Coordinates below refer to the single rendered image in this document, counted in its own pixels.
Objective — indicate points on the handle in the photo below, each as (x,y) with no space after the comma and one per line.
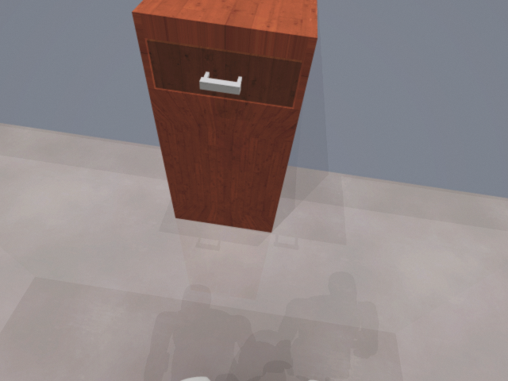
(219,85)

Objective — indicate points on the drawer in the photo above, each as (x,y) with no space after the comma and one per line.
(265,79)

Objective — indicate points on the cabinet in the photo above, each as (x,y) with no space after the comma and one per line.
(226,159)

